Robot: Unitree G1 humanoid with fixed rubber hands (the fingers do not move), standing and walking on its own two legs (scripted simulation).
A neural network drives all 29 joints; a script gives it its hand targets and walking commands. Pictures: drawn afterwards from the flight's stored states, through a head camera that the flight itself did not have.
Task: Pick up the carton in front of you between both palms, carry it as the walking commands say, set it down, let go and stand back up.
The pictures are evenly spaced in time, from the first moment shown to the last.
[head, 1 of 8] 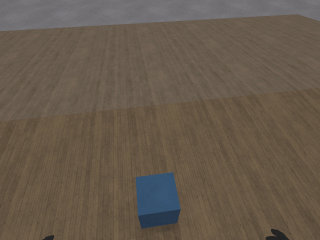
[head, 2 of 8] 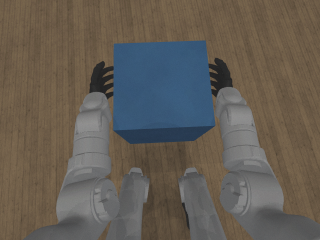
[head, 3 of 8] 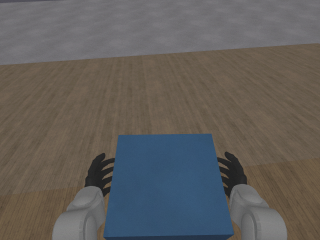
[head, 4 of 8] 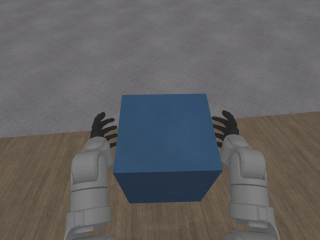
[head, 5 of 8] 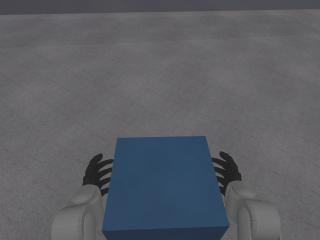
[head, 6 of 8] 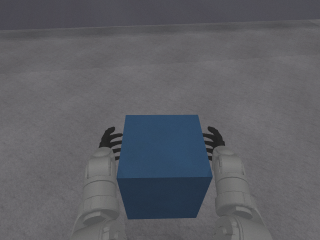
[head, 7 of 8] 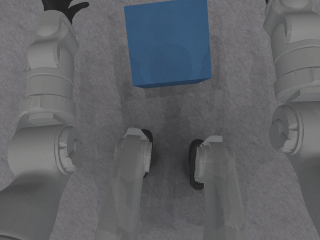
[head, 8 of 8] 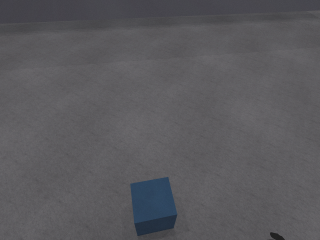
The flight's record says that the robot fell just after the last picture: no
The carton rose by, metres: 0.68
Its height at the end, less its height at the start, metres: -0.46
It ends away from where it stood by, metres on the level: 6.06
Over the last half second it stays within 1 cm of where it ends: yes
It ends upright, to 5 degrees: yes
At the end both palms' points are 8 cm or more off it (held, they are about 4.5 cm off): yes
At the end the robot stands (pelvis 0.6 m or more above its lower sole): yes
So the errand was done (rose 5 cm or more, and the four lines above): yes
